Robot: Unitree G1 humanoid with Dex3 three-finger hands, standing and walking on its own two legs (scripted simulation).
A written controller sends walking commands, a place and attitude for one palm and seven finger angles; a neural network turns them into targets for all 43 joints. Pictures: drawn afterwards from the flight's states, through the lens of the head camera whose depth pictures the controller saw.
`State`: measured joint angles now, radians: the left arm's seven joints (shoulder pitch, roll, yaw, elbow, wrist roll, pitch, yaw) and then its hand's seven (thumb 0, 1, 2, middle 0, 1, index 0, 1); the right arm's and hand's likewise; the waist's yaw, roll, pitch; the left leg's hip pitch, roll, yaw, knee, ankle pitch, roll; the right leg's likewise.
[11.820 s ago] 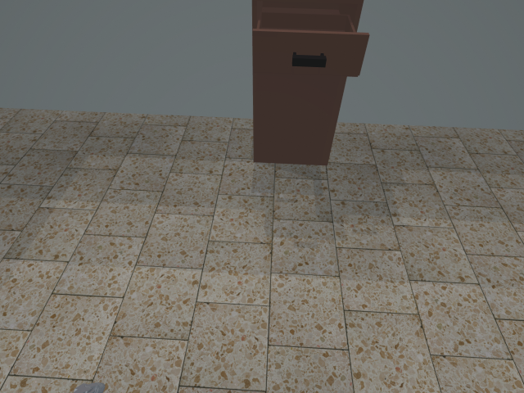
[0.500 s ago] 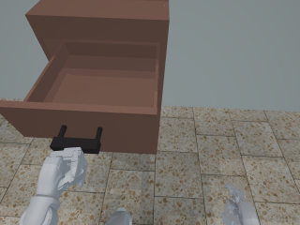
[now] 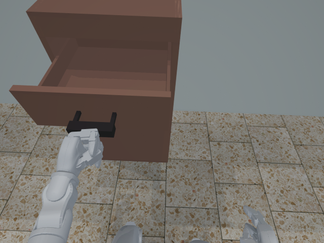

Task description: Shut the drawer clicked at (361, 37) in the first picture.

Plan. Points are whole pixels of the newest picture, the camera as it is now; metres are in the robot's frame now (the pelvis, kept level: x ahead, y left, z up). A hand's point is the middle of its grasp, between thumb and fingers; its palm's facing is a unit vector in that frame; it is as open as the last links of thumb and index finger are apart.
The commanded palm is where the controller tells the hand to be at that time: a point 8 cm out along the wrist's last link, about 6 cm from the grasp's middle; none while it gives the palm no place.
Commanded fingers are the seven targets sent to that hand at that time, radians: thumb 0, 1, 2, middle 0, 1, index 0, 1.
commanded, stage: push the drawer shut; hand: left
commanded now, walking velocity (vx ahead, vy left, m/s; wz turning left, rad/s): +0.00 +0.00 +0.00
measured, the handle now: (94, 122) +0.40 +0.19 +0.07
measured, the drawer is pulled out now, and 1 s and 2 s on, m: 0.23 0.11 0.00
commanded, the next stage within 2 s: none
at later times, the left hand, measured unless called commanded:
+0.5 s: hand (106, 128) +0.38 +0.16 +0.06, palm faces -0.03 -1.00 -0.04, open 2.9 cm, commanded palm +0.38 +0.20 +0.07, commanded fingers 0.00 0.90 0.90 -1.40 -1.60 -1.40 -1.60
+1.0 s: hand (108, 111) +0.44 +0.16 +0.06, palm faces -0.03 -1.00 -0.03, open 2.9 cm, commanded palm +0.43 +0.21 +0.07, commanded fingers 0.00 0.90 0.90 -1.40 -1.60 -1.40 -1.60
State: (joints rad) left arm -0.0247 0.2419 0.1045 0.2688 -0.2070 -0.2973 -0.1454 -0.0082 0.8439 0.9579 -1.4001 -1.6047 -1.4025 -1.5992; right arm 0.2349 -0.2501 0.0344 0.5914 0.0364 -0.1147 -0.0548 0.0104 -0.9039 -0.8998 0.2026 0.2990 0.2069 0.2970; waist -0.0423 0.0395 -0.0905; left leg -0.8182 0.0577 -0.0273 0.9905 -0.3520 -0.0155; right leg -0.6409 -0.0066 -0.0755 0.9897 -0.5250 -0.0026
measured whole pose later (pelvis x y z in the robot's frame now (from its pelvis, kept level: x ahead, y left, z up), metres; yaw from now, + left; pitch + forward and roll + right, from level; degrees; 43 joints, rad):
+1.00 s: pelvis +0.00 +0.00 -0.01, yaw -2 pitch +15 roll -3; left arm -0.58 0.33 0.25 0.86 -0.15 -0.37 -0.19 -0.03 0.80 0.93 -1.40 -1.60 -1.40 -1.60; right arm 0.31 -0.26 0.01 0.65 0.02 0.00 -0.02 0.01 -0.91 -0.90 0.20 0.30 0.21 0.30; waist -0.09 0.03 -0.09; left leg -0.92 0.08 -0.02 1.02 -0.36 -0.02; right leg -0.75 0.01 -0.06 1.02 -0.53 -0.01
